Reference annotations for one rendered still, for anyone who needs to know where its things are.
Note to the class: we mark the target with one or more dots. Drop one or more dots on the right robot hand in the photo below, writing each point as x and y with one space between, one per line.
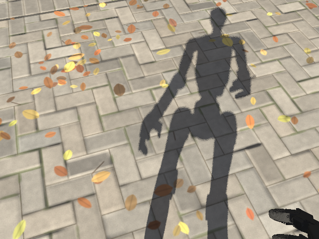
300 219

